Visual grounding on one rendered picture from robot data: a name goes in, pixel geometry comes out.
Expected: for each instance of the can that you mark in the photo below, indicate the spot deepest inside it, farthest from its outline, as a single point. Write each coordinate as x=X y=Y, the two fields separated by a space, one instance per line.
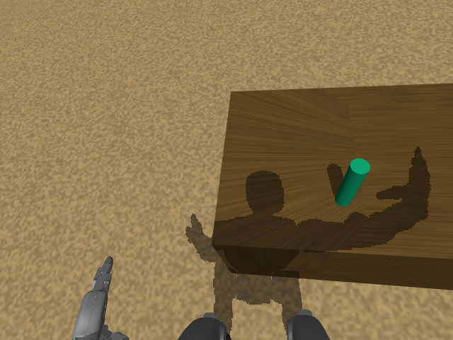
x=355 y=175

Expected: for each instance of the left robot hand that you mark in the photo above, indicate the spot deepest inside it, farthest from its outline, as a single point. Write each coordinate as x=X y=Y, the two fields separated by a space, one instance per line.
x=91 y=317

